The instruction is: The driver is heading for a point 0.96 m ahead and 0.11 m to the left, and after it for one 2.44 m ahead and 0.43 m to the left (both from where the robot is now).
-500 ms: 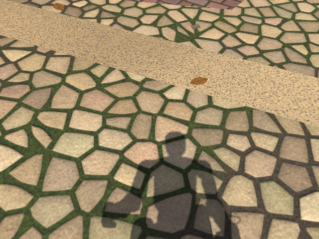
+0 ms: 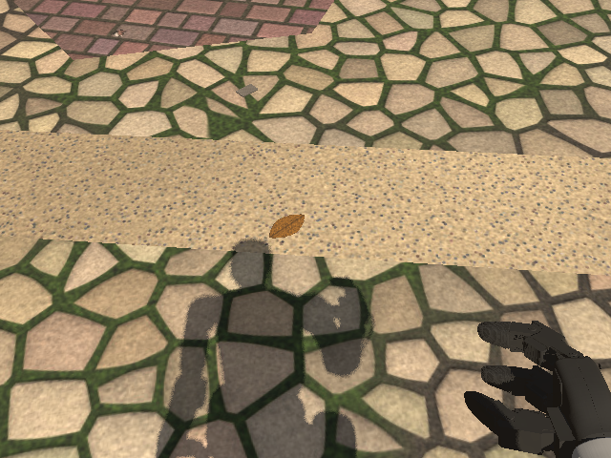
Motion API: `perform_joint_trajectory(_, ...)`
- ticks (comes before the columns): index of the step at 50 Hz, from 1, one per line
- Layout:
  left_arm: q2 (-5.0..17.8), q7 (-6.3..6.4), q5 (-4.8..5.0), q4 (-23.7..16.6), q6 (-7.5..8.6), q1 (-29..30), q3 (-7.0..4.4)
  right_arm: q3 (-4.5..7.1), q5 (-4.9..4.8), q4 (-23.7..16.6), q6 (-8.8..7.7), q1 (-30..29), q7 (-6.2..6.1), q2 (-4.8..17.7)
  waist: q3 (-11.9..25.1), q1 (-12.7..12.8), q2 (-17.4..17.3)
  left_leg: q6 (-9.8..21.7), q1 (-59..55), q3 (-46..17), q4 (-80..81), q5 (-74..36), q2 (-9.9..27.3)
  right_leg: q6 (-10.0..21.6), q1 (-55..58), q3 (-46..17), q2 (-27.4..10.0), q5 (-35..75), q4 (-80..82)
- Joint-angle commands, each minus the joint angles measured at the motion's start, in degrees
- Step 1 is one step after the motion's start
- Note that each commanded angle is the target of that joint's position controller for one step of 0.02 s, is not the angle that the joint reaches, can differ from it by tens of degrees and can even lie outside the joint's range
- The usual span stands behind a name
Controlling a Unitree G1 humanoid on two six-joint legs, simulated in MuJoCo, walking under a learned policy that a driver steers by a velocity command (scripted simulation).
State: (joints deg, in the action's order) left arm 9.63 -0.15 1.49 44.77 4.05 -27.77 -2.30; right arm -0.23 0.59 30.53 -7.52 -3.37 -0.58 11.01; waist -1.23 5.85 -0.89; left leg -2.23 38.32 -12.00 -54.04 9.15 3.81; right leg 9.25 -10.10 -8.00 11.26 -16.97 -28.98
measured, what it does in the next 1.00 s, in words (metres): walks ahead, turning left: left foot, then right foot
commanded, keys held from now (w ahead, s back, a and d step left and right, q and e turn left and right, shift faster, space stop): w+e+shift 0.12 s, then w+q+shift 0.78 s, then q+shift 0.10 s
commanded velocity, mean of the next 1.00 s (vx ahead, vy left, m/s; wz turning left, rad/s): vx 0.98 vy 0.00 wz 0.31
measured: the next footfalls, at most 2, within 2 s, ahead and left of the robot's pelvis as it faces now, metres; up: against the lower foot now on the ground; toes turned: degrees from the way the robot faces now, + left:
left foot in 0.16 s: +0.35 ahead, +0.18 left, +0.00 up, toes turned -19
right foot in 0.52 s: +0.56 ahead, -0.13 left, +0.00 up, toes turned +1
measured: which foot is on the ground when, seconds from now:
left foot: up 0.00-0.14, down 0.16-0.54, up 0.56-0.92, down 0.94-1.00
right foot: down 0.00-0.16, up 0.18-0.50, down 0.52-0.94, up 0.96-1.00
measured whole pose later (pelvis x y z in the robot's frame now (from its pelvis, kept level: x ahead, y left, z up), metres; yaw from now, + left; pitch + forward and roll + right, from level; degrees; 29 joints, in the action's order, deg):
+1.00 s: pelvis +0.81 +0.08 -0.05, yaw +22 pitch +0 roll -2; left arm 17.2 -0.3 0.3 44.5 5.6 -17.5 -2.7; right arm 3.7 -0.8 33.8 -1.5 7.8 3.1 20.5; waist -5.7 1.6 -1.2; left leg 9.0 35.2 4.1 -46.6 12.0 -4.4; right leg -2.8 -2.8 1.7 -1.3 -27.8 -70.7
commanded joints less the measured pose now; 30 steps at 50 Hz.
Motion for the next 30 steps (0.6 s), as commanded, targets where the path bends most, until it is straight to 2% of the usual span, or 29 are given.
perform_joint_trajectory(1,11.21,1.58,0.95,-5.57,0.30,5.99,-3.30,2.12,-0.64,-5.00,0.23,-6.63,-0.34,3.49,-2.97,-0.91,2.70,-3.32,-15.77,9.26,18.25,-10.84,-5.54,5.52,-18.61,-14.16,-7.74,-0.46,13.48)
perform_joint_trajectory(3,11.11,1.43,1.45,-4.60,-0.20,4.32,-3.66,3.61,-2.36,-5.11,-0.02,-5.99,0.00,5.72,-0.33,0.14,5.29,-4.20,-18.96,7.75,23.51,-12.28,-6.98,4.25,-13.31,-16.95,-8.51,-2.74,10.34)
perform_joint_trajectory(5,10.12,1.58,1.72,-4.18,-0.53,4.13,-3.93,5.06,-3.49,-4.92,-0.73,-4.77,0.24,8.34,0.50,-0.83,7.79,-3.14,-19.27,5.73,27.35,-9.78,-6.24,2.77,-5.47,-19.39,-9.90,0.19,5.50)
perform_joint_trajectory(6,10.21,1.55,1.47,-4.55,-0.67,5.31,-4.11,6.11,-3.72,-4.05,-1.24,-1.16,0.27,10.13,2.44,-3.37,8.80,-1.79,-22.61,6.21,28.12,-7.85,-6.28,1.73,-2.69,-19.71,-10.24,7.42,0.95)
perform_joint_trajectory(7,10.25,1.13,0.27,-5.05,-0.61,7.44,-3.86,7.51,-3.68,-1.68,-1.66,8.24,0.38,12.56,7.95,-8.87,9.52,0.44,-30.13,8.18,26.73,-7.15,-5.26,0.15,0.29,-16.06,-9.73,20.22,-8.19)
perform_joint_trajectory(8,8.01,0.33,-1.64,-6.57,-0.33,9.78,-2.64,7.80,-2.88,1.36,-1.69,22.41,0.46,13.97,17.18,-15.16,9.08,3.95,-47.99,3.87,20.83,-1.45,-0.02,-1.44,-6.94,-12.06,-9.63,22.26,-24.46)
perform_joint_trajectory(9,0.83,-0.16,-0.18,-7.40,0.18,0.70,-0.83,8.23,-0.43,4.80,-1.32,31.72,1.04,18.28,25.08,-11.07,-14.84,14.74,-65.36,-28.04,30.21,21.87,12.77,-4.87,-25.31,-6.51,-3.05,-4.86,-45.68)
perform_joint_trajectory(10,3.67,0.17,2.89,-7.35,0.59,-1.05,0.04,8.07,-0.32,5.74,-1.44,30.90,2.18,16.83,20.80,-10.46,-26.02,19.58,-65.19,-50.10,39.13,41.07,18.17,-5.39,-38.56,-3.58,-5.71,-12.17,-54.76)
perform_joint_trajectory(11,7.42,0.11,2.34,-7.76,0.64,6.09,-0.25,6.77,-1.06,5.48,-0.57,27.46,1.90,10.38,10.53,-12.24,-16.10,18.43,-58.51,-43.87,39.76,43.32,15.22,-4.50,-43.36,-2.76,-9.07,-8.08,-57.02)
perform_joint_trajectory(12,8.44,-0.27,0.58,-9.10,1.29,13.29,-0.08,6.36,-0.81,6.55,0.33,26.91,1.67,9.58,5.26,-12.53,-6.34,16.95,-50.86,-34.16,39.72,33.21,12.03,-4.05,-41.98,-0.74,-10.15,-5.81,-55.19)
perform_joint_trajectory(13,8.15,-0.24,-1.59,-10.97,2.35,19.83,-0.02,6.26,-0.64,7.25,0.67,26.67,2.01,10.10,1.68,-12.30,-0.12,15.66,-43.61,-27.47,39.79,22.56,8.39,-3.69,-39.20,0.32,-11.30,-4.90,-49.71)
perform_joint_trajectory(14,7.52,-0.41,-2.28,-12.46,3.07,21.17,-0.03,5.70,-0.49,7.57,0.63,25.45,2.10,9.47,0.81,-9.66,-1.01,15.59,-39.06,-24.42,39.96,17.20,6.47,-3.82,-36.60,-0.07,-12.97,-3.55,-44.16)
perform_joint_trajectory(15,7.21,-0.63,-2.11,-12.84,3.31,21.27,0.11,4.99,-0.85,7.93,0.67,24.67,2.21,7.72,0.41,-8.03,-2.89,15.70,-35.82,-21.72,40.81,13.77,4.55,-4.44,-33.59,0.24,-13.81,-3.57,-39.12)
perform_joint_trajectory(16,7.05,-0.70,-1.97,-12.98,3.33,21.06,0.34,4.64,-1.60,8.34,0.82,24.51,2.19,6.99,0.10,-7.01,-4.06,16.16,-33.49,-19.70,41.42,11.08,3.68,-5.29,-31.38,0.77,-14.20,-4.10,-33.95)
perform_joint_trajectory(17,6.86,-0.71,-2.10,-13.51,3.40,21.95,0.68,4.69,-2.25,8.61,1.01,24.31,1.92,7.75,-0.73,-6.30,-3.67,16.58,-30.11,-18.46,42.04,9.21,3.79,-6.12,-28.93,1.27,-14.59,-5.19,-27.89)
perform_joint_trajectory(18,6.43,-0.94,-2.35,-14.38,3.75,23.75,1.19,5.12,-2.82,8.59,1.17,23.65,1.45,9.56,-1.76,-5.96,-3.19,16.60,-25.78,-16.53,42.86,7.32,3.70,-6.92,-24.92,2.29,-14.33,-3.05,-21.36)
perform_joint_trajectory(20,6.83,-1.61,-1.94,-14.65,4.38,25.27,1.39,6.22,-3.13,8.06,1.51,22.03,0.70,13.45,-1.86,-5.13,-3.44,15.34,-15.56,-13.18,43.97,6.08,2.74,-8.23,-11.13,3.86,-12.31,6.84,-11.64)
perform_joint_trajectory(21,7.85,-1.68,-1.43,-14.33,4.46,24.98,0.98,6.50,-3.27,8.09,1.64,22.77,0.54,14.49,-1.42,-4.81,-3.80,14.80,-11.66,-13.03,44.78,5.81,3.19,-8.79,-3.85,4.20,-11.44,12.29,-9.67)
perform_joint_trajectory(22,9.01,-1.50,-0.85,-14.09,4.32,24.50,0.42,6.43,-3.44,8.34,1.70,24.08,0.49,14.43,-1.29,-4.39,-3.98,13.99,-10.56,-13.05,44.57,5.99,3.47,-9.13,0.64,3.96,-11.31,14.41,-7.94)
perform_joint_trajectory(24,11.05,-0.67,-0.36,-13.59,4.03,22.92,-0.90,5.82,-3.66,9.07,1.94,26.95,0.57,12.61,-0.57,-3.07,-3.02,11.63,-12.35,-11.81,39.44,4.27,2.01,-8.87,6.34,4.28,-10.58,11.29,-3.82)
perform_joint_trajectory(25,12.28,-0.13,-0.34,-13.01,4.02,19.72,-1.82,5.51,-3.44,9.18,1.95,27.52,0.74,11.90,1.40,-0.85,-2.46,10.07,-12.63,-10.26,32.41,-1.15,0.11,-8.27,11.38,4.51,-10.46,9.54,-1.94)
perform_joint_trajectory(26,14.46,0.49,-0.51,-11.51,4.04,11.40,-3.05,4.94,-2.84,8.37,1.78,25.97,1.09,10.52,6.63,3.86,-0.33,7.76,-7.69,-6.70,18.36,-3.81,-2.73,-6.73,22.43,1.68,-14.27,7.47,-2.22)
perform_joint_trajectory(27,18.81,1.17,-1.50,-10.21,3.37,0.42,-4.20,3.39,-2.54,6.97,1.54,27.78,0.98,5.78,16.76,6.53,9.55,5.67,1.99,-0.66,-2.57,8.49,-6.47,-1.31,37.42,-17.14,-28.11,-10.31,2.17)
perform_joint_trajectory(28,20.49,0.29,-1.83,-8.73,2.98,-0.78,-4.47,2.28,-5.46,4.78,1.23,31.68,0.19,4.51,19.58,3.14,24.40,5.14,12.88,3.33,-18.77,19.37,-5.12,4.25,38.27,-42.17,-36.85,-29.03,11.43)
perform_joint_trajectory(29,15.92,0.30,-1.22,-9.07,2.83,2.87,-3.56,2.90,-5.81,5.86,1.93,28.48,-0.45,7.46,9.76,2.94,16.00,4.78,18.80,4.12,-25.90,14.80,-1.90,3.77,31.39,-40.18,-35.49,-30.27,13.11)
perform_joint_trajectory(30,13.09,0.54,-0.98,-8.16,2.48,3.79,-2.88,2.92,-4.58,5.65,2.51,24.37,-0.31,8.01,3.62,2.58,10.55,4.84,20.37,5.71,-27.95,11.59,0.03,2.88,26.01,-30.15,-34.03,-20.16,12.92)
Keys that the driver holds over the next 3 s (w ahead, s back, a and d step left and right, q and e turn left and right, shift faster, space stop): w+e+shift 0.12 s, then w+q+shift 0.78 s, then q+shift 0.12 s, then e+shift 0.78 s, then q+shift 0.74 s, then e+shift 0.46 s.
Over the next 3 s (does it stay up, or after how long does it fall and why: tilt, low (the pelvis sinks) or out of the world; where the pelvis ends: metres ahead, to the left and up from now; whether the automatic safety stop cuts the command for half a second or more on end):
stays up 1.15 0.26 0.01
